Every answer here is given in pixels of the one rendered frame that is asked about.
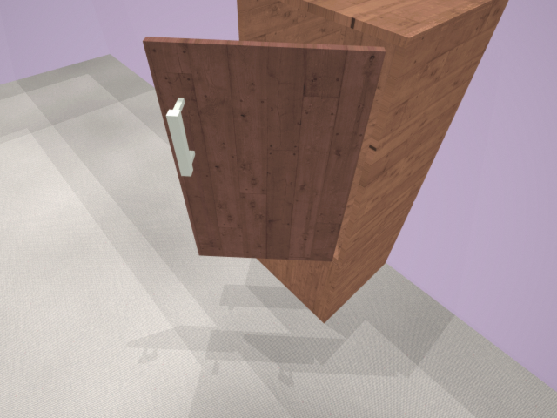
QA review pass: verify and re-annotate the handle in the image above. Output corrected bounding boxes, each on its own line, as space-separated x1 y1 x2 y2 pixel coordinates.
166 98 195 177

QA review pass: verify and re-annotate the cupboard door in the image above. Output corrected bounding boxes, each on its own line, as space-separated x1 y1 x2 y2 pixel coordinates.
143 37 386 261

